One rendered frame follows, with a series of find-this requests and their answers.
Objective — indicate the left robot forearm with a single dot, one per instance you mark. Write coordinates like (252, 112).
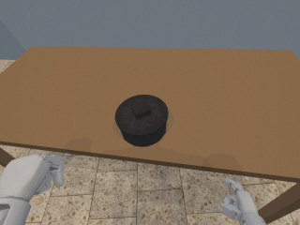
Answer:
(13, 211)

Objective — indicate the pot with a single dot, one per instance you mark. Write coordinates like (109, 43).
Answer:
(145, 140)

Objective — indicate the lid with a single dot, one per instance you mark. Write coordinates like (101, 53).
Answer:
(141, 115)

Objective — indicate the right robot forearm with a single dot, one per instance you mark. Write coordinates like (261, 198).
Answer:
(252, 219)

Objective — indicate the left robot hand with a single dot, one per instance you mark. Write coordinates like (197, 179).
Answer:
(27, 176)

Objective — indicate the right robot hand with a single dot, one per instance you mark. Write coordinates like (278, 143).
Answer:
(235, 208)

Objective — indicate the table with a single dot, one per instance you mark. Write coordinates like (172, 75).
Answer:
(233, 111)

